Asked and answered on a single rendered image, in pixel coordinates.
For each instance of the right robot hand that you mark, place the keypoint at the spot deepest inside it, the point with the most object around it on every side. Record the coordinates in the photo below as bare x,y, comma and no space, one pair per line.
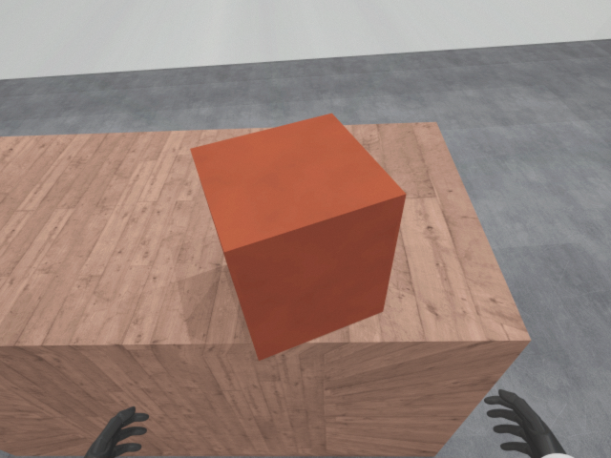
539,438

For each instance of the carton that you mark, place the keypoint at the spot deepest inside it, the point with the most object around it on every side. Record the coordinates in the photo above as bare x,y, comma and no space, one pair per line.
308,223

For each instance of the left robot hand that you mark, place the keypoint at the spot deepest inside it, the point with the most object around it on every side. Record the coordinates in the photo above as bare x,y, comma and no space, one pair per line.
105,444

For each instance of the pedestal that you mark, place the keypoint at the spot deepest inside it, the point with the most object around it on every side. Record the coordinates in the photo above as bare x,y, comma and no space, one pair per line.
115,292

